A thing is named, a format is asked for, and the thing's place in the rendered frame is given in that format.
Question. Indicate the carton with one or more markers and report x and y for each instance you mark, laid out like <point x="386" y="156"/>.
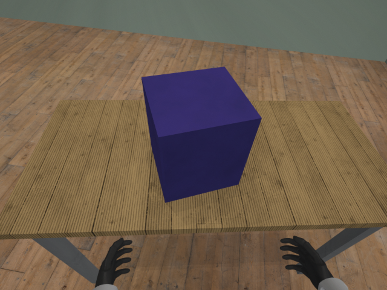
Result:
<point x="202" y="128"/>

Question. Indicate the right robot forearm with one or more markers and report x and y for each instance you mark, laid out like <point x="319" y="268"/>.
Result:
<point x="332" y="284"/>

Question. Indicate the robot right hand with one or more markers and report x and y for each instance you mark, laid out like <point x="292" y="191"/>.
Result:
<point x="311" y="266"/>

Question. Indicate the robot left hand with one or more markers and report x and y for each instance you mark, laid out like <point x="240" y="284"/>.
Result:
<point x="107" y="273"/>

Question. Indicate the table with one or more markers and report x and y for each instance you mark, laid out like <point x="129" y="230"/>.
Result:
<point x="93" y="173"/>

